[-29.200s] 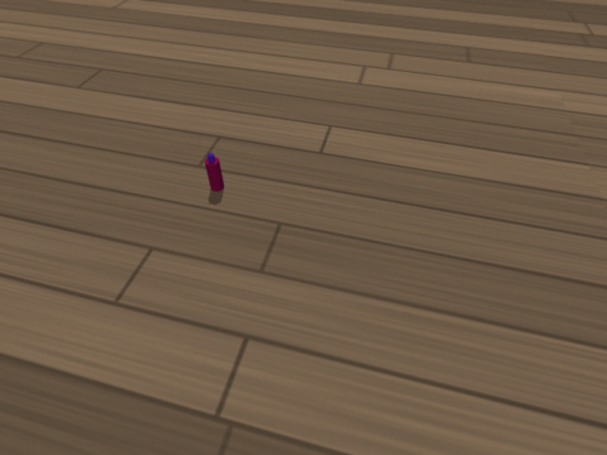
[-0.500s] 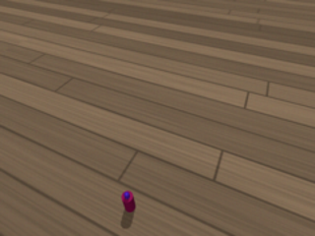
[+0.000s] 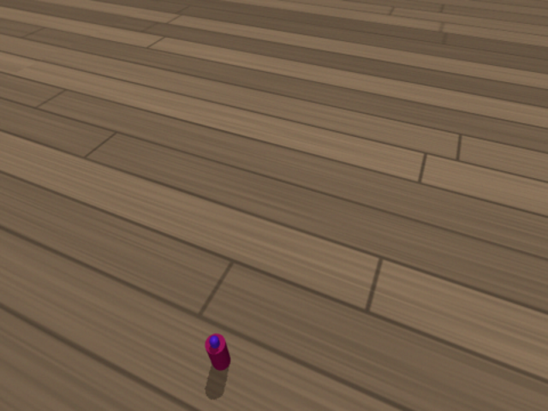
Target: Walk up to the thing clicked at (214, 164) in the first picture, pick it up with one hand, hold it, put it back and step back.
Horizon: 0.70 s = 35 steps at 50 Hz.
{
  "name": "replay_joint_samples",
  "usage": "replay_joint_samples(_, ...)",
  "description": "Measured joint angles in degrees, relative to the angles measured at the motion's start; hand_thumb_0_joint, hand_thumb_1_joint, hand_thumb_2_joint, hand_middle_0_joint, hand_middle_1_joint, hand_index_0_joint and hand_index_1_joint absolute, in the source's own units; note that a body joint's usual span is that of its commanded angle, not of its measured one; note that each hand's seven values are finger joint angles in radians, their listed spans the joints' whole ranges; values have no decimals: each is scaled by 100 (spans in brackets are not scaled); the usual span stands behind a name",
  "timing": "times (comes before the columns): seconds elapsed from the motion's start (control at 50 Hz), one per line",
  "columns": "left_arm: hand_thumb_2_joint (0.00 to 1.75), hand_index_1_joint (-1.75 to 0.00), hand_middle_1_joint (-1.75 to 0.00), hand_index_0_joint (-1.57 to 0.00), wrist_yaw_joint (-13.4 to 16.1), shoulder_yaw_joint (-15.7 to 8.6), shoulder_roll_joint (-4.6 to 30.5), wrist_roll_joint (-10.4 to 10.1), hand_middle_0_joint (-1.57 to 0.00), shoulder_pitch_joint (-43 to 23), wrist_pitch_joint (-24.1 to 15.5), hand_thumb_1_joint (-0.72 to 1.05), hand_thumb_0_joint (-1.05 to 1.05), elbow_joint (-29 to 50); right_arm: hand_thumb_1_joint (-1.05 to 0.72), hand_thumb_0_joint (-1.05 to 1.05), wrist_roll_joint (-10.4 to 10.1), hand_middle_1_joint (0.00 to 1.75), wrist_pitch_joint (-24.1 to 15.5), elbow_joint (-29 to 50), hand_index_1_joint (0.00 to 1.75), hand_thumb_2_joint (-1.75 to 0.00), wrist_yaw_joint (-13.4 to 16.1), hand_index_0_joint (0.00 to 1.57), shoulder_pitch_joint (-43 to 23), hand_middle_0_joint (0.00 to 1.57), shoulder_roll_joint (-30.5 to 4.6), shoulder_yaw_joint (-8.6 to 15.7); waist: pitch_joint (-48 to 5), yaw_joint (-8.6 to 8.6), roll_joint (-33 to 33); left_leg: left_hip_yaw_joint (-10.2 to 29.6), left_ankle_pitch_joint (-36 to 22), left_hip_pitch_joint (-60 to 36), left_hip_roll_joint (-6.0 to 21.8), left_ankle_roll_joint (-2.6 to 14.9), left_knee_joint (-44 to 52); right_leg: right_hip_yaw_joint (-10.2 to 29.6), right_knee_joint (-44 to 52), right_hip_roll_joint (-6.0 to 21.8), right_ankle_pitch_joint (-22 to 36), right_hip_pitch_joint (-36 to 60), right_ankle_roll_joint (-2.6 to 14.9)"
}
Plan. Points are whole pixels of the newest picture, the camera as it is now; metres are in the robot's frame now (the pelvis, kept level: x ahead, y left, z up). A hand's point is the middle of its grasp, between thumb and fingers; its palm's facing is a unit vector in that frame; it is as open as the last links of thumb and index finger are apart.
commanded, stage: stand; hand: left
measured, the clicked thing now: (217, 350) +0.45 +0.22 -0.68
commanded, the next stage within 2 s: step back in 0.68 s
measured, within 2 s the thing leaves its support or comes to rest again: neither
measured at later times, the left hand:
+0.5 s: hand out of the picture +0.09 +0.25 -0.16, palm faces -0.02 -0.94 -0.34, open 7.4 cm
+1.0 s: hand out of the picture +0.06 +0.26 -0.17, palm faces -0.04 -0.91 -0.42, open 7.4 cm
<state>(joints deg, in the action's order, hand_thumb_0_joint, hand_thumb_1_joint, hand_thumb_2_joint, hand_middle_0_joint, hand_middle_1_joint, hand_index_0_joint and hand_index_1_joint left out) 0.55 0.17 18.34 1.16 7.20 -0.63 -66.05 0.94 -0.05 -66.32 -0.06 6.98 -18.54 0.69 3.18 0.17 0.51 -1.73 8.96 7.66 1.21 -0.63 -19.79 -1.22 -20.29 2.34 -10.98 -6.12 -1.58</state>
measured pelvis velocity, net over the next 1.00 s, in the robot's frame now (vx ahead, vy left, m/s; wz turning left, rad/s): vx -0.04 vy -0.01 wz -0.01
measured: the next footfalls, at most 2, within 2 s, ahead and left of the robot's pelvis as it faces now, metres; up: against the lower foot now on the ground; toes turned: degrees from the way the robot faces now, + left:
left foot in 1.20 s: -0.08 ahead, +0.12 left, +0.00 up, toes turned +0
right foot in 1.58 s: -0.12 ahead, -0.09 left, +0.00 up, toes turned +1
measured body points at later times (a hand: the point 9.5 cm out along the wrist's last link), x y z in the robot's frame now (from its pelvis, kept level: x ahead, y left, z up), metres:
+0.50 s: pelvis +0.01 +0.00 +0.00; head +0.02 +0.00 +0.45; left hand +0.09 +0.30 -0.13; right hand +0.08 -0.30 -0.14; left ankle +0.02 +0.13 -0.75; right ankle +0.00 -0.14 -0.75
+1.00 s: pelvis -0.04 -0.01 -0.03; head +0.02 -0.02 +0.42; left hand +0.07 +0.31 -0.14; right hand +0.08 -0.34 -0.15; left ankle -0.01 +0.12 -0.72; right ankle +0.00 -0.13 -0.75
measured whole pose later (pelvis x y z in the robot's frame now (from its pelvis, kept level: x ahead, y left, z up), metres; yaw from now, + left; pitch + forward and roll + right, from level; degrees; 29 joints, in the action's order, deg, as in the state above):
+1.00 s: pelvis -0.04 -0.01 -0.03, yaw -1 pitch -2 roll +1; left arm 0.1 -2.9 22.1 1.6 4.7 1.7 -55.4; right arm 0.0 4.1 -55.5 -0.6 2.2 -23.3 4.2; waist 10.1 0.0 0.6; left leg 2.3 24.4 23.5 -1.6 1.5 -49.3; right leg -0.4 -38.6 2.1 -16.6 -19.7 0.5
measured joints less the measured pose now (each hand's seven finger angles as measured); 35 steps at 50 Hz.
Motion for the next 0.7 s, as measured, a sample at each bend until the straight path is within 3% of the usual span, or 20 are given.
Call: replay_joint_samples(0.7,90,-30,-30,-20,-37,-82,93,-54,-21,-63,45,90,0,74,-91,0,-23,30,-3,46,30,-90,-11,20,-123,20,-75,-8,-22,-3,-33,-39,91,-112,22,-12,65,33,104,-21,-55,112,6)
